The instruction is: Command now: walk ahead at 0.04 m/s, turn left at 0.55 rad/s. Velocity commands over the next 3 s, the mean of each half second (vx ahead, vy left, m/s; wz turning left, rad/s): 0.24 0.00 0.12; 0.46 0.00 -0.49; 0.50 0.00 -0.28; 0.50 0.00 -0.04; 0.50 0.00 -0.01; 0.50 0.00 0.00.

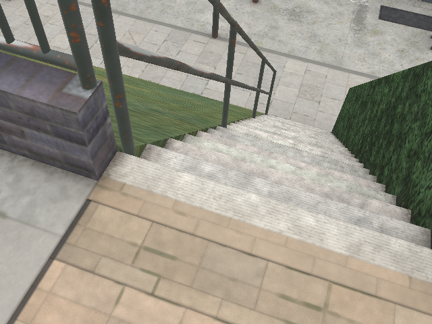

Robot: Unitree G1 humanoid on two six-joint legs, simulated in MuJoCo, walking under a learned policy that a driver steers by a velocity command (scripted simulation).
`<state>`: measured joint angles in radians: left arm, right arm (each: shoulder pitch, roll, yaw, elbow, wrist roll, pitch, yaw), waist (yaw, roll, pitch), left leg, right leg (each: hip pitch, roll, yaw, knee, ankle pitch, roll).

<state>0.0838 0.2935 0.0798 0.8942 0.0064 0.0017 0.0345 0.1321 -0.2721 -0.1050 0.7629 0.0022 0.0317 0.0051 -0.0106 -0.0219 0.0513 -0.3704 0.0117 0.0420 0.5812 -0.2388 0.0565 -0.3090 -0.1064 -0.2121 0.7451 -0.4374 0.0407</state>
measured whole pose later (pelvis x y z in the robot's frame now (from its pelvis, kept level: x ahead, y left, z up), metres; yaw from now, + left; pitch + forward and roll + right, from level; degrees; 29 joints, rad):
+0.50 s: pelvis +0.10 -0.03 +0.01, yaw +0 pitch +2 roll +2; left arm 0.16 0.29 0.06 0.92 -0.03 -0.06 -0.03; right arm 0.26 -0.28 -0.08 0.82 0.02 -0.05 -0.01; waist -0.01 0.01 -0.04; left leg -0.12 0.00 0.04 0.38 -0.30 0.00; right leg -0.35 -0.05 -0.05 0.56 -0.25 -0.08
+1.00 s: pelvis +0.35 -0.07 -0.01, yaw -17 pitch +3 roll +2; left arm 0.43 0.28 0.08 0.86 -0.02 -0.02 0.03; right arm -0.03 -0.25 -0.05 0.68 0.00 -0.13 0.03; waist 0.09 -0.02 0.03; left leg -0.48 -0.05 -0.01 0.50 -0.07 0.03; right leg -0.07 0.06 0.22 0.68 -0.53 -0.06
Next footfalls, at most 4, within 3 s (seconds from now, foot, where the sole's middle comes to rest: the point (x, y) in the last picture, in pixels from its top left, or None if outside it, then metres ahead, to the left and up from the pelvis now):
0.52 right None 0.17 -0.15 -0.77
0.98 left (211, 295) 0.52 0.00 -0.77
1.44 right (316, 260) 0.64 -0.34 -0.77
2.18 left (242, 198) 1.01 -0.14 -0.98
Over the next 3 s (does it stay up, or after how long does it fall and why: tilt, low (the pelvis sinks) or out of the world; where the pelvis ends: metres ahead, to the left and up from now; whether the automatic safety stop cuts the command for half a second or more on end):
stays up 1.25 -0.34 -0.49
